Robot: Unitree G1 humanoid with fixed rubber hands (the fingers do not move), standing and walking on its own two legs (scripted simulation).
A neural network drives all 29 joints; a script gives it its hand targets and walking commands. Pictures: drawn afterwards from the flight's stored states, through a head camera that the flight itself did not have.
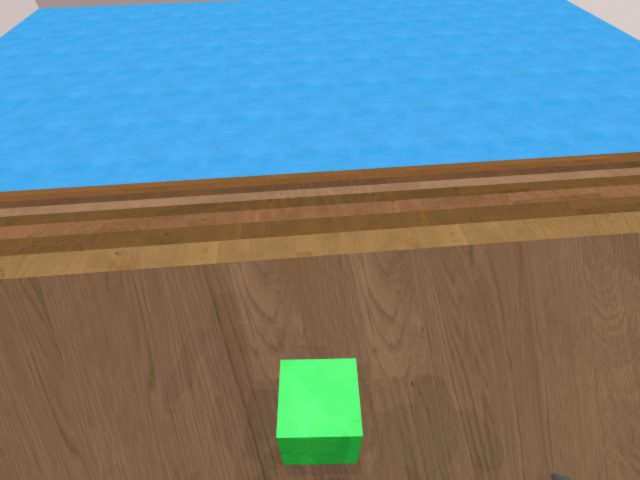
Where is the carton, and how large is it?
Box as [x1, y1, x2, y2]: [276, 358, 362, 464]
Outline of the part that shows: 355,358 280,360 276,438 284,464 356,462 362,437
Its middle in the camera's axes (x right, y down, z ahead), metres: +0.01 +0.50 +1.09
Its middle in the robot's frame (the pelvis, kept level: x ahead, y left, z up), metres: +0.44 +0.02 -0.66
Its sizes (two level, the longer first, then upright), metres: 0.210 0.200 0.250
